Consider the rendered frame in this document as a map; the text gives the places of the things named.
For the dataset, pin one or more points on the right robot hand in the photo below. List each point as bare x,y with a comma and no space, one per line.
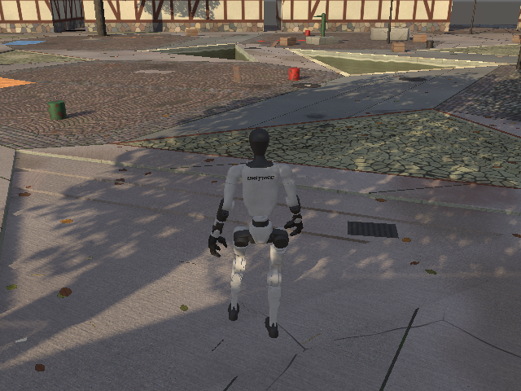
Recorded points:
291,224

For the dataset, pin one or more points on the right robot forearm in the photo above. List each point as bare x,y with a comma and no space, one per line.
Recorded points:
296,212

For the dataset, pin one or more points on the left robot upper arm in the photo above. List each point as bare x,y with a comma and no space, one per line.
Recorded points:
230,186

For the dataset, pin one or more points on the right robot thigh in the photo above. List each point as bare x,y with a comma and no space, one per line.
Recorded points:
277,252

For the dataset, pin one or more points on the left robot forearm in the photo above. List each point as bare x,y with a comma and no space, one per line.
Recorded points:
220,220

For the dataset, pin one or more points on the right robot upper arm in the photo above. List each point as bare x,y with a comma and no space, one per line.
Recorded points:
289,184

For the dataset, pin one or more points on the left robot hand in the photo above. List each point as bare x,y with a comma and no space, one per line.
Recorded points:
213,246

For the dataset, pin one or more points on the right robot shin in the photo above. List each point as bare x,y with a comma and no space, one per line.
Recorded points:
274,298

